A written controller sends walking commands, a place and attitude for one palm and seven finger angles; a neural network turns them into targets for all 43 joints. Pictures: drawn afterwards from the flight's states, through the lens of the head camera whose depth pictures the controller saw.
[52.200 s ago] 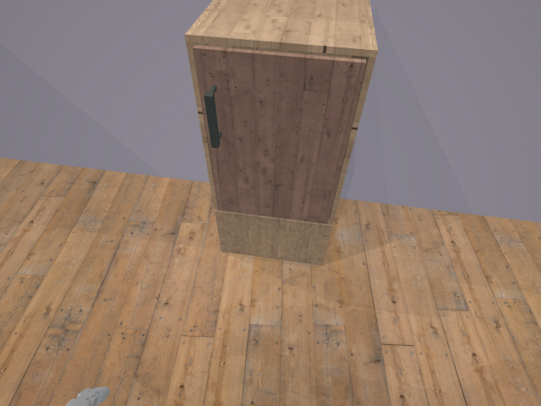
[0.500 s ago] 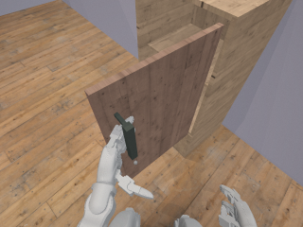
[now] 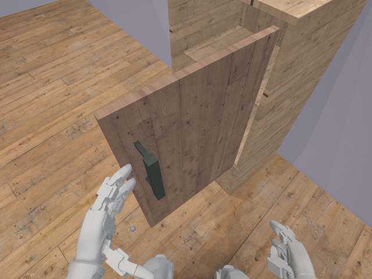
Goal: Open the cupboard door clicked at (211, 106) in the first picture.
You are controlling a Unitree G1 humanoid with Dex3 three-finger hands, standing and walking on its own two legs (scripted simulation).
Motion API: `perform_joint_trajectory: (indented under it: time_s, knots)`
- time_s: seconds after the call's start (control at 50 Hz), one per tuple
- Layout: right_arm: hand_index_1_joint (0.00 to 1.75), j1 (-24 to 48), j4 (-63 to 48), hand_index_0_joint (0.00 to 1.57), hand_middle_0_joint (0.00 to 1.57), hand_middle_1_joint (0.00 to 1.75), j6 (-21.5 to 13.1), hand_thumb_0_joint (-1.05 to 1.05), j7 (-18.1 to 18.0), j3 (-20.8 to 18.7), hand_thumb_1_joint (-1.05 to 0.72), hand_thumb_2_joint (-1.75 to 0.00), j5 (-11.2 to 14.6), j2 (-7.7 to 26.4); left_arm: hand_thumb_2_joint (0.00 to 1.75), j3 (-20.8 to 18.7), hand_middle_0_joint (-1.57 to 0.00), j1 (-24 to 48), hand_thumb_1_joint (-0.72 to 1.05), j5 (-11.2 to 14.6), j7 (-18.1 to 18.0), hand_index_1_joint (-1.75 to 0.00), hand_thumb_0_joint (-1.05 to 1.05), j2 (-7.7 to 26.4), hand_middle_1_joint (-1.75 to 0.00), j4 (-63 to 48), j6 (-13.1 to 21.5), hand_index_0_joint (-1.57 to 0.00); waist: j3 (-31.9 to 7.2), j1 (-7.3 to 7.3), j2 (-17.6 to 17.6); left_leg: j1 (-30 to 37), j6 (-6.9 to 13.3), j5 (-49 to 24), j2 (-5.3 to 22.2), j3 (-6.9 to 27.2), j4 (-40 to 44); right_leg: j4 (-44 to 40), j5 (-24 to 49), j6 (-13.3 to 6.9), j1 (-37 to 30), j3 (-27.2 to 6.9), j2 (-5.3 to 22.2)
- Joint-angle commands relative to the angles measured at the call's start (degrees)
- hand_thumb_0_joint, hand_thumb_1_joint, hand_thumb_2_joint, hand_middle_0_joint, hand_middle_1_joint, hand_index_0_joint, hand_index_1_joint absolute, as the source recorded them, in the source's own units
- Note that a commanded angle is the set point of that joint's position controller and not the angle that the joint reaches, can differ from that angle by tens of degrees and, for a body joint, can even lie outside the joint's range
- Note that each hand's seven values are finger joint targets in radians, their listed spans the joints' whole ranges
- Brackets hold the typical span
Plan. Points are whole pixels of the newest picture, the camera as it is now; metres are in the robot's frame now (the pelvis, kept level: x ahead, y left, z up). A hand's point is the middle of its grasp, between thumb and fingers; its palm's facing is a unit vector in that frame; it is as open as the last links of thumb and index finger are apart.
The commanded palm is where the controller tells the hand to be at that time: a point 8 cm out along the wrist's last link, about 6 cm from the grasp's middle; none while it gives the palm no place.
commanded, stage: slide the hand sideways off the handle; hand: left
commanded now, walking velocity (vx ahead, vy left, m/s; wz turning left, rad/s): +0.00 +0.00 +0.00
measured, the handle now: (150, 172) +0.32 +0.10 +0.05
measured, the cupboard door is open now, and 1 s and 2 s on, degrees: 88 88 88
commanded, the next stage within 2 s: draw the hand back to the body in 0.28 s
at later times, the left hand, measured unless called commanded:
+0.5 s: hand (106, 241) +0.18 +0.15 +0.07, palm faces -0.04 -1.00 -0.04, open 16.3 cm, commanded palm +0.16 +0.21 +0.08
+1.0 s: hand (51, 224) +0.19 +0.21 +0.14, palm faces +0.14 -0.96 -0.26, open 15.6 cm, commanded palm +0.15 +0.26 +0.16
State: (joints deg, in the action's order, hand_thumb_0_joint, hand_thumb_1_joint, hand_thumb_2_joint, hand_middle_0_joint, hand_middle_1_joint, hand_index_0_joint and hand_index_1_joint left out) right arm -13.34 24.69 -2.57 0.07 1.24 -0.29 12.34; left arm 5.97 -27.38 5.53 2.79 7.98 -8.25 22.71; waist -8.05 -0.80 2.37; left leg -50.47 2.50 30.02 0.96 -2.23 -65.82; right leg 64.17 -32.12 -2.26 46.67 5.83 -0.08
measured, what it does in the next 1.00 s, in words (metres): stands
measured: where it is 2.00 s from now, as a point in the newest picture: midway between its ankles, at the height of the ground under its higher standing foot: outside the picture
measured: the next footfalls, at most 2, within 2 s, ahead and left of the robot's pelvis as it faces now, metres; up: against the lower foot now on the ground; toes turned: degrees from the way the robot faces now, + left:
none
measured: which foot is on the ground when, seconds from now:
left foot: down 0.00-1.00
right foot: down 0.00-1.00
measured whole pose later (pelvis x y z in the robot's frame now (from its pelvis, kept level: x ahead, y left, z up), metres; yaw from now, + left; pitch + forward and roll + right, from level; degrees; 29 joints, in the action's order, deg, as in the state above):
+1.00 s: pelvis +0.01 +0.01 +0.05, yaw +0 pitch +6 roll -3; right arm -15.5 26.6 -5.1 -5.4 2.1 2.2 13.4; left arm -7.5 -35.6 7.7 0.8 17.4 -23.1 6.9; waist -7.1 -1.9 3.7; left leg -32.0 3.1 25.1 0.7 -2.1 -51.2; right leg 47.3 -25.6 -1.2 27.4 5.5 -0.9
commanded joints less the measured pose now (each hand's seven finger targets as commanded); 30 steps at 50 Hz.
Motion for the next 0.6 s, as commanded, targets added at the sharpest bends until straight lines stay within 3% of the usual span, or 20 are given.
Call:
perform_joint_trajectory:
  time_s: [0.0,0.08,0.14,0.24,0.36,0.38,0.44,0.48,0.54,0.58]
  knots:
    - [0.3,2.28,-8.81,0.2,0.2,0.3,-3.22,0.0,-1.26,-3.23,-0.9,-0.9,0.65,6.11,0.3,-7.06,-0.15,-1.91,-0.5,3.23,1.87,-0.3,0.0,4.58,-0.3,-12.64,4.27,-0.15,-12.51,0.28,-3.31,7.83,-1.43,-16.34,-1.5,4.22,7.78,-8.86,21.48,0.39,-8.34,-4.69,-1.18]
    - [0.3,2.7,-8.3,0.2,0.2,0.3,-3.35,0.0,-2.01,-3.41,-0.9,-0.9,0.99,6.37,0.3,-10.59,-0.15,-3.47,-0.5,5.78,4.98,-0.3,0.0,6.85,-0.3,-11.74,4.74,-0.15,-10.88,0.61,-3.75,4.8,-1.46,-14.57,-1.64,4.08,6.42,-9.65,20.05,0.67,-8.63,-6.22,-0.98]
    - [0.3,2.7,-8.23,0.2,0.2,0.3,-4.2,0.0,-2.35,-3.51,-0.9,-0.9,1.04,6.61,0.3,-10.07,-0.15,-2.77,-0.5,6.98,7.46,-0.3,0.0,6.77,-0.3,-13.68,5.83,-0.15,-11.68,1.04,-1.21,5.42,-1.43,-14.44,-1.52,4.2,5.69,-9.09,19.1,0.73,-6.88,-6.09,-0.9]
    - [0.3,2.55,-8.06,0.2,0.2,0.3,-5.0,0.0,-3.04,-3.72,-0.9,-0.9,1.32,7.07,0.3,-10.73,-0.15,-3.75,-0.5,9.15,11.1,-0.3,0.0,7.66,-0.3,-13.41,5.45,-0.15,-11.88,1.84,-2.36,4.0,-1.34,-13.89,-1.4,4.55,4.31,-9.44,19.22,1.49,-6.45,-7.11,-0.55]
    - [0.3,3.28,-8.44,0.2,0.2,0.3,-5.6,0.0,-3.32,-3.82,-0.9,-0.9,1.49,7.03,0.3,-11.93,-0.15,-3.33,-0.5,9.62,10.51,-0.3,0.0,7.89,-0.3,-13.25,4.24,-0.15,-10.91,0.72,-1.71,3.74,-1.33,-11.51,-1.37,4.67,4.89,-9.47,12.28,0.78,-4.44,-6.35,-0.97]
    - [0.3,3.41,-8.85,0.2,0.2,0.3,-5.51,0.0,-3.4,-3.93,-0.9,-0.9,1.58,7.06,0.3,-13.46,-0.15,-3.65,-0.5,9.86,10.02,-0.3,0.0,9.55,-0.3,-15.28,3.91,-0.15,-12.23,0.01,-1.49,4.32,-1.22,-11.84,-1.33,4.72,5.38,-9.85,12.03,0.63,-5.82,-6.62,-1.12]
    - [0.3,3.02,-10.14,0.2,0.2,0.3,-5.41,0.0,-3.51,-3.62,-0.9,-0.9,2.08,6.75,0.3,-13.59,-0.15,-4.34,-0.5,9.38,8.39,-0.3,0.0,10.92,-0.3,-21.88,2.6,-0.15,-14.59,-0.79,3.01,10.14,-1.16,-13.71,-1.47,4.56,8.84,-10.75,13.84,0.35,-8.02,-5.23,-1.42]
    - [0.3,2.63,-10.21,0.2,0.2,0.3,-5.13,0.0,-3.76,-3.51,-0.9,-0.9,2.32,6.67,0.3,-14.05,-0.15,-4.81,-0.5,9.02,7.33,-0.3,0.0,11.43,-0.3,-22.71,0.94,-0.15,-13.75,-0.4,1.77,11.59,-1.02,-13.72,-1.27,5.08,10.67,-11.82,13.89,0.41,-8.72,-4.2,-1.93]
    - [0.3,2.56,-10.0,0.2,0.2,0.3,-4.87,0.0,-3.93,-3.0,-0.9,-0.9,2.7,6.53,0.3,-12.75,-0.15,-5.62,-0.5,9.2,6.84,-0.3,0.0,9.22,-0.3,-19.71,-1.53,-0.15,-8.23,0.83,-1.0,11.47,-1.07,-10.33,-1.08,5.47,12.92,-14.64,10.61,0.96,-7.9,-3.44,-2.02]
    - [0.3,2.94,-9.66,0.2,0.2,0.3,-4.75,0.0,-4.26,-2.72,-0.9,-0.9,2.82,7.03,0.3,-13.8,-0.15,-5.67,-0.5,9.61,7.26,-0.3,0.0,9.61,-0.3,-16.38,-3.36,-0.15,-4.11,1.35,-3.69,10.04,-1.03,-7.59,-0.99,5.6,13.75,-17.28,6.53,0.98,-8.14,-4.12,-1.86]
